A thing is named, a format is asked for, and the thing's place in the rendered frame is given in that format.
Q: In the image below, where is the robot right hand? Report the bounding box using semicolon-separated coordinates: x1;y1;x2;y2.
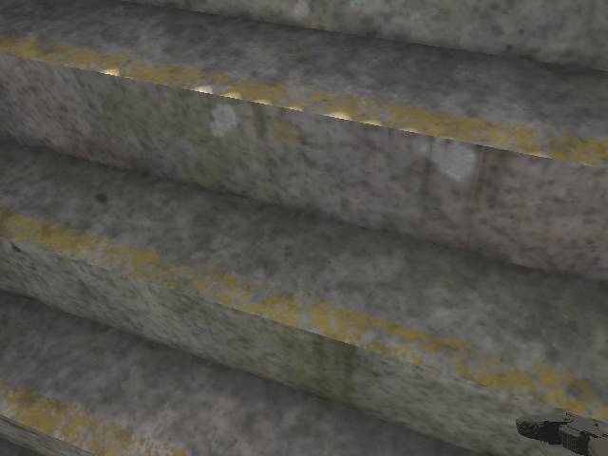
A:
516;412;608;456

